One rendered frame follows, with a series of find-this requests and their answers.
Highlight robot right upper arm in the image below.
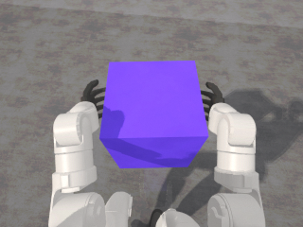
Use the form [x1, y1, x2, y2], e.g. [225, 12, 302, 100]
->
[207, 193, 265, 227]

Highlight left robot hand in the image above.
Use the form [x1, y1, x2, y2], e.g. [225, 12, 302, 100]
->
[80, 79, 106, 119]

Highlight left robot forearm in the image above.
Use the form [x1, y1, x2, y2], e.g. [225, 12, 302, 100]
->
[48, 101, 99, 227]

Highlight right robot hand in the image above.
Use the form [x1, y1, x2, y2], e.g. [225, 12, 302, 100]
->
[201, 82, 225, 121]

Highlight carton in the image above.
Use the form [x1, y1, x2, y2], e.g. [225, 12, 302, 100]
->
[99, 61, 209, 168]

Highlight robot left thigh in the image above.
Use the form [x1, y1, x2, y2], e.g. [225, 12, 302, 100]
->
[105, 192, 133, 227]

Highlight robot left upper arm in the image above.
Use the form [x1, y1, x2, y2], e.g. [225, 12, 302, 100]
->
[49, 192, 106, 227]

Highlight robot thigh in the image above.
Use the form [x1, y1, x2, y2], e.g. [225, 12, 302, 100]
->
[158, 211, 200, 227]
[105, 192, 133, 227]

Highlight right robot forearm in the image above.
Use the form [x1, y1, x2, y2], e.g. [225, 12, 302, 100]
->
[208, 102, 266, 227]

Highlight robot right thigh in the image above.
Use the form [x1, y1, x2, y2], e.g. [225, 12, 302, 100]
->
[158, 211, 200, 227]

